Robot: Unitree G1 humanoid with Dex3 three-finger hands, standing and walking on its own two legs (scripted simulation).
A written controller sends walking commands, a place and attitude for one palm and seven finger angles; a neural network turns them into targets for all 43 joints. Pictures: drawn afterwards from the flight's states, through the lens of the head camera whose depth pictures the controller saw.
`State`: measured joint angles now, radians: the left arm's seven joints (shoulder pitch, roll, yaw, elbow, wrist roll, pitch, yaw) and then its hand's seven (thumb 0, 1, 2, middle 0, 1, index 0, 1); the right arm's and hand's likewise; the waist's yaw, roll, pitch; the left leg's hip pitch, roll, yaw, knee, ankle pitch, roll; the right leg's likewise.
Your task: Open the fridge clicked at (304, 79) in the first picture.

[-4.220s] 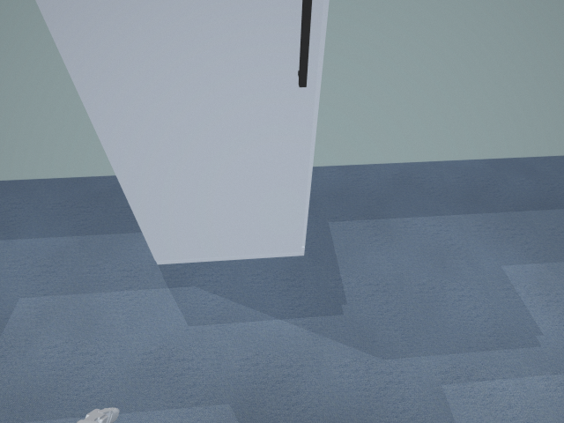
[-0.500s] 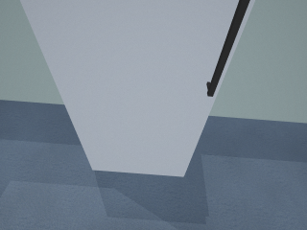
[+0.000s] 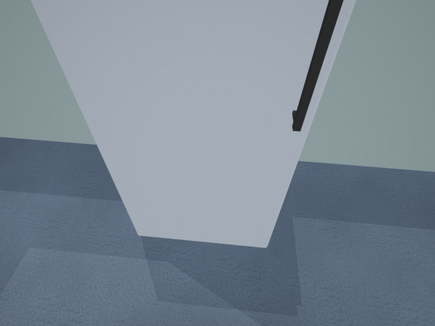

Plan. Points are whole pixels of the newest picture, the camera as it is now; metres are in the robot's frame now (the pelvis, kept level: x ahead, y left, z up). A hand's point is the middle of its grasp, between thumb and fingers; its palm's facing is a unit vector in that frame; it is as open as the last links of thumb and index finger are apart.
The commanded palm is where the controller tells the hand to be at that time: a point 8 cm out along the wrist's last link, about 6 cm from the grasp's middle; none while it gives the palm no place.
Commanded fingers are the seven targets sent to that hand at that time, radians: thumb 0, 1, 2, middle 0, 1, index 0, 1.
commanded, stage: come to a stop and stand still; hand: right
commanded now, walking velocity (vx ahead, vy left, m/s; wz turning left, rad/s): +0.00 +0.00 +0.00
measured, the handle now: (314, 57) +0.55 -0.15 +0.24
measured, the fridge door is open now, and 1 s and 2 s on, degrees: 0 0 0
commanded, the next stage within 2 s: look again from close up in 0.16 s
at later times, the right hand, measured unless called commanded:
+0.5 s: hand out of the picture +0.03 -0.15 -0.17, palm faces +0.02 +0.97 -0.23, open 7.4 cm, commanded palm none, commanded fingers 0.00 -0.90 -0.90 0.20 0.30 0.20 0.30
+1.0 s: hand out of the picture +0.02 -0.14 -0.17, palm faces +0.03 +0.97 -0.23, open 7.4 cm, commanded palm none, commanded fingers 0.00 -0.90 -0.90 0.20 0.30 0.20 0.30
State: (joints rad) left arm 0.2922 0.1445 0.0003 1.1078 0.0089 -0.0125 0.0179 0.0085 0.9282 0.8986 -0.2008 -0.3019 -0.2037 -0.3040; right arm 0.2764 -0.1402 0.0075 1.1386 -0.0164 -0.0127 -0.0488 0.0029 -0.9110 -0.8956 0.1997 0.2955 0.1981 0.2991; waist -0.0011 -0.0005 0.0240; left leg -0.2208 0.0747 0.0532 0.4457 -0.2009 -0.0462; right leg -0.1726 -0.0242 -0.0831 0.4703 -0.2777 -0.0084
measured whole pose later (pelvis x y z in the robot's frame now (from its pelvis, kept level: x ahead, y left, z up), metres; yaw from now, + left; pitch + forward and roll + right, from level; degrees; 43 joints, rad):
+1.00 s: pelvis +0.00 +0.05 +0.00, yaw +0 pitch -2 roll +0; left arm 0.26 0.18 -0.01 1.11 0.02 -0.01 0.02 0.00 0.91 0.90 -0.20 -0.30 -0.20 -0.30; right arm 0.24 -0.19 0.00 1.10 -0.01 -0.01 -0.02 0.00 -0.91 -0.90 0.20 0.30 0.20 0.30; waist -0.01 -0.01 0.04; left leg -0.21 0.02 0.08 0.47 -0.23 0.02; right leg -0.14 -0.08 -0.05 0.43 -0.25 0.06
